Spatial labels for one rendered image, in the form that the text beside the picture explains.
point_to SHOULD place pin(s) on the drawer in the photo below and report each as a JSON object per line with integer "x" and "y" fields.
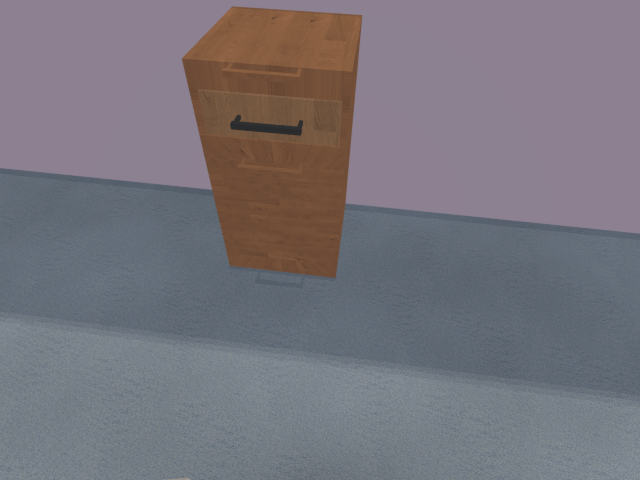
{"x": 321, "y": 118}

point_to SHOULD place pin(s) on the cabinet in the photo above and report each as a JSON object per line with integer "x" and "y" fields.
{"x": 270, "y": 222}

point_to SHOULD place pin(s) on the handle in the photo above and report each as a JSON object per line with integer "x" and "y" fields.
{"x": 268, "y": 128}
{"x": 261, "y": 75}
{"x": 269, "y": 171}

